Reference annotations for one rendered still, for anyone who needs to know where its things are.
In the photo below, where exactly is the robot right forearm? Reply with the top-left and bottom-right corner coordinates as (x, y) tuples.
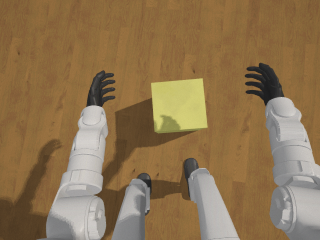
(265, 97), (320, 190)

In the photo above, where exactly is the right robot foot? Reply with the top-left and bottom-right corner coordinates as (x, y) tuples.
(184, 158), (199, 197)

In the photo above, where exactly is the robot left hand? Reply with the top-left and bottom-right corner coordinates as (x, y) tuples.
(86, 70), (116, 107)

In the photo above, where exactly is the robot left forearm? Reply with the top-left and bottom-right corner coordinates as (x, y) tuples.
(46, 105), (108, 237)

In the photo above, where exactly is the robot right hand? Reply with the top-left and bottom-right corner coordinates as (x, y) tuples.
(245, 62), (285, 106)

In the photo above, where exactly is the left robot foot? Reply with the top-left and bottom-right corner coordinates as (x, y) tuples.
(138, 173), (152, 216)

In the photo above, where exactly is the robot foot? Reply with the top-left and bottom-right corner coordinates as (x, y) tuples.
(138, 173), (152, 216)
(184, 158), (199, 197)

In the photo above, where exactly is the robot left upper arm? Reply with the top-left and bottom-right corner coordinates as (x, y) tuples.
(37, 195), (106, 240)

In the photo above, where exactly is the carton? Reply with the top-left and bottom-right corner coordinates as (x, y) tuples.
(151, 78), (208, 134)

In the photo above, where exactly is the robot right upper arm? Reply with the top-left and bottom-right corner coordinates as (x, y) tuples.
(269, 185), (320, 240)

